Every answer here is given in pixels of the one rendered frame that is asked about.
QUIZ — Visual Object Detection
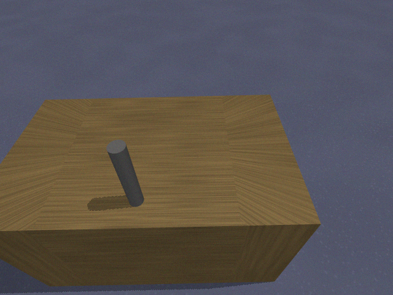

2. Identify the can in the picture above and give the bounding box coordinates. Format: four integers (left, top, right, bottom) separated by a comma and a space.
106, 140, 144, 207

